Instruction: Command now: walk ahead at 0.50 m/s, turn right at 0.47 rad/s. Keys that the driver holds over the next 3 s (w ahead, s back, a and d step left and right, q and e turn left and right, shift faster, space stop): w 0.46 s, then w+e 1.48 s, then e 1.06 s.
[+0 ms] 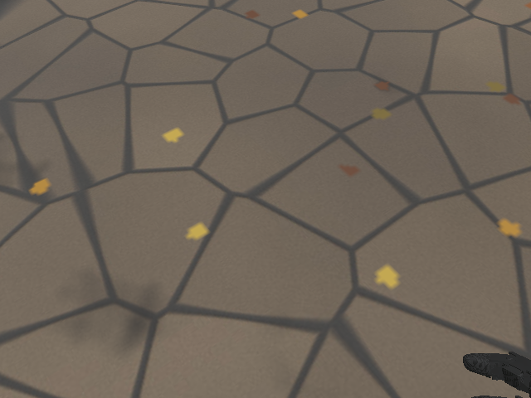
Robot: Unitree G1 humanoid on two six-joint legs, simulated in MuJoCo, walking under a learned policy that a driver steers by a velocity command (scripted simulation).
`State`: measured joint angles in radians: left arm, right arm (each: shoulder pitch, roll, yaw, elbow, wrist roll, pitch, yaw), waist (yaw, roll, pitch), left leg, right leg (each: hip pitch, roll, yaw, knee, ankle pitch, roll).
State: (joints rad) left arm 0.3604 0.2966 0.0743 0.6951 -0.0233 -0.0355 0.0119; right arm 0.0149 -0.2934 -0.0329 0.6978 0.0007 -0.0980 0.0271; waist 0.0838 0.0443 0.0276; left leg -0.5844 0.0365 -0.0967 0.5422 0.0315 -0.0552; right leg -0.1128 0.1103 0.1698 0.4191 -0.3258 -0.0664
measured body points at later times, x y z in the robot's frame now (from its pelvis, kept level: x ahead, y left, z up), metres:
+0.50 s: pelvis +0.27 +0.01 +0.00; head +0.30 +0.01 +0.45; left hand +0.53 +0.21 -0.07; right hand +0.23 -0.27 -0.12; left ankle +0.18 +0.14 -0.74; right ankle +0.41 -0.14 -0.71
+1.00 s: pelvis +0.54 -0.05 +0.00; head +0.56 -0.07 +0.45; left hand +0.63 +0.23 -0.11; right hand +0.71 -0.34 -0.07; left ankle +0.74 +0.03 -0.72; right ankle +0.42 -0.13 -0.74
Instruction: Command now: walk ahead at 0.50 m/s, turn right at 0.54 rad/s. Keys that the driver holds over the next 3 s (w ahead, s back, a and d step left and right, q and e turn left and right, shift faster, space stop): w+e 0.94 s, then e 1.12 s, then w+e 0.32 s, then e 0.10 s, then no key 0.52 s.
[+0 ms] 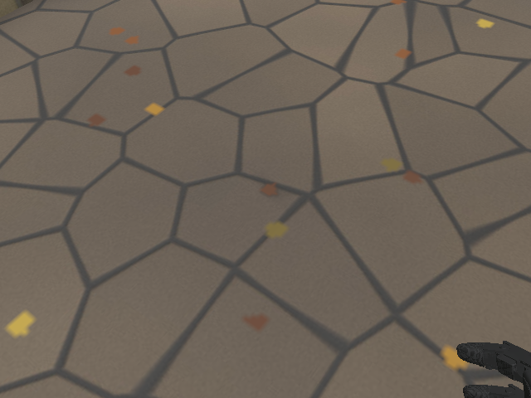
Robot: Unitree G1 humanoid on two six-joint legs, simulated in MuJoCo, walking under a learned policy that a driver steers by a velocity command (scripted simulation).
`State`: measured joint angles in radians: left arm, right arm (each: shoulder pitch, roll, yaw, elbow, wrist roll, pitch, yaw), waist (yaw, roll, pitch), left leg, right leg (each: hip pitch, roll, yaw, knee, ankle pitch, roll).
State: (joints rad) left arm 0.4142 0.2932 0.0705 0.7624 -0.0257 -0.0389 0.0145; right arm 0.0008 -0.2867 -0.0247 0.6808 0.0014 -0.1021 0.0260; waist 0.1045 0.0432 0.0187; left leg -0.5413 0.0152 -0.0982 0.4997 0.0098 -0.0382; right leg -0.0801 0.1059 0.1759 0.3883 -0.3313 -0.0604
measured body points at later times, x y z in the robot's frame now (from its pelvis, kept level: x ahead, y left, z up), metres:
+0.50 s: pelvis +0.25 -0.02 -0.01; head +0.29 -0.04 +0.44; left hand +0.55 +0.13 -0.08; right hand +0.17 -0.31 -0.13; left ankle +0.16 +0.14 -0.74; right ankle +0.37 -0.19 -0.71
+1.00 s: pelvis +0.51 -0.14 +0.00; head +0.53 -0.17 +0.44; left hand +0.71 +0.09 -0.11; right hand +0.59 -0.47 -0.07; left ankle +0.73 -0.12 -0.72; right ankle +0.37 -0.18 -0.74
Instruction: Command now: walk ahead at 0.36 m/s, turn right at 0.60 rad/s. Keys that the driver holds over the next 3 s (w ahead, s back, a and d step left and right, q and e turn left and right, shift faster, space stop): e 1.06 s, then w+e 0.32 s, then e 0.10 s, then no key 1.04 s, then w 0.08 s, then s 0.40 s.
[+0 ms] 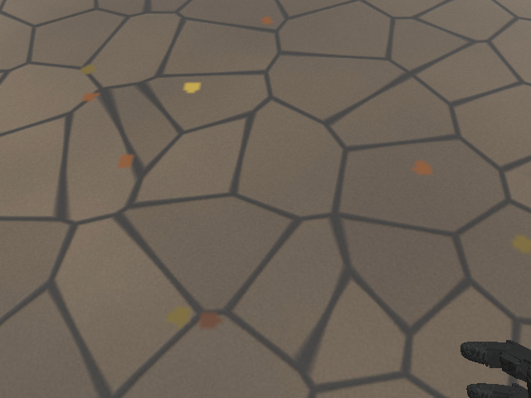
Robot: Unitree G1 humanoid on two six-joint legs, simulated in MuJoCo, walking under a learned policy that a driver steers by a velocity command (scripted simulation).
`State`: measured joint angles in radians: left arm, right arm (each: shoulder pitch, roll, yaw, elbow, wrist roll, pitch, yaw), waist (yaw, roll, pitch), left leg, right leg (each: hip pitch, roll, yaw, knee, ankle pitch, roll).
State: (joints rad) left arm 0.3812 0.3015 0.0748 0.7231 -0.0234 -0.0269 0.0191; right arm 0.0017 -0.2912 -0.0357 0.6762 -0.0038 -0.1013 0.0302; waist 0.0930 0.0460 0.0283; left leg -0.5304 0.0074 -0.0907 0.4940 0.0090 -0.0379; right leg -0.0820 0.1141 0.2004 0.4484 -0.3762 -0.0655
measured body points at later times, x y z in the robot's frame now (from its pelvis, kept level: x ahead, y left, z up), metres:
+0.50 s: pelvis +0.13 -0.01 +0.00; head +0.16 -0.04 +0.44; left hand +0.39 +0.21 -0.07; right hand +0.17 -0.33 -0.12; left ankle +0.16 +0.14 -0.73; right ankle +0.14 -0.12 -0.74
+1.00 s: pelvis +0.16 +0.00 +0.00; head +0.20 -0.01 +0.45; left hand +0.47 +0.14 -0.09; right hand +0.12 -0.32 -0.09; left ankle +0.24 +0.09 -0.73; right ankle +0.12 -0.11 -0.71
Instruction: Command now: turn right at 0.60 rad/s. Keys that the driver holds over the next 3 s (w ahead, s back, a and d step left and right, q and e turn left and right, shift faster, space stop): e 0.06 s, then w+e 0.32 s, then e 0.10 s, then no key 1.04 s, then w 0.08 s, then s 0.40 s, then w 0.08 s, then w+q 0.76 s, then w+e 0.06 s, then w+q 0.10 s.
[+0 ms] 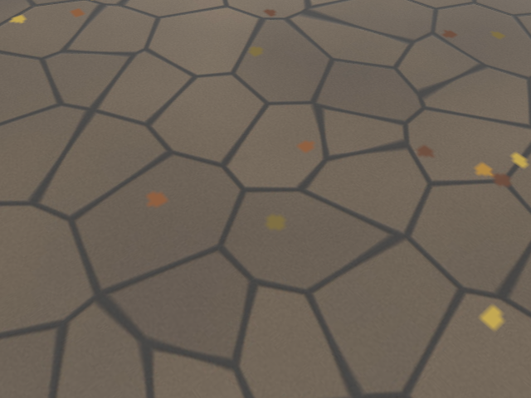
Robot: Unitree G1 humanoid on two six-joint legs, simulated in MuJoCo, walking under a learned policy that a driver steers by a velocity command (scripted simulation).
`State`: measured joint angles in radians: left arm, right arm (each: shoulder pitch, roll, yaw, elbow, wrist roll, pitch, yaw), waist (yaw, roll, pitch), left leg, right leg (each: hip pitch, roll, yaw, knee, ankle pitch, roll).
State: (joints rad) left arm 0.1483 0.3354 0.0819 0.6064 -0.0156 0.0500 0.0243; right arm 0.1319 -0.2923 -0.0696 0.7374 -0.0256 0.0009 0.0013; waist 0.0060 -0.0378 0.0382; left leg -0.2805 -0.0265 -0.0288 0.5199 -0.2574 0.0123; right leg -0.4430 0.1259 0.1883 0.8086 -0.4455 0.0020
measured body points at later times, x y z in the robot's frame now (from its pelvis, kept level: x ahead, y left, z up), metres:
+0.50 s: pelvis +0.06 -0.08 +0.00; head +0.08 -0.11 +0.45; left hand +0.27 +0.15 -0.08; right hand +0.09 -0.39 -0.11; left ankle +0.05 +0.09 -0.65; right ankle +0.02 -0.16 -0.73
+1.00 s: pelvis +0.19 -0.12 +0.00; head +0.23 -0.13 +0.45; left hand +0.41 +0.09 -0.12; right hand +0.24 -0.41 -0.10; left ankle +0.31 -0.06 -0.73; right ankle +0.09 -0.23 -0.70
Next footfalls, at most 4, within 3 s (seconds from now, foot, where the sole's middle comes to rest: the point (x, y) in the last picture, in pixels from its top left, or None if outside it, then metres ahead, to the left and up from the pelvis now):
0.38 right None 0.05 -0.17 -0.77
0.82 left None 0.34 -0.08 -0.77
1.08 right None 0.18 -0.28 -0.77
2.08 right None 0.16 -0.29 -0.77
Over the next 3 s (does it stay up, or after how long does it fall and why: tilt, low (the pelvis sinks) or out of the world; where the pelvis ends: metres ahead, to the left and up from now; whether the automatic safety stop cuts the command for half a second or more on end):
stays up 0.51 -0.12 0.01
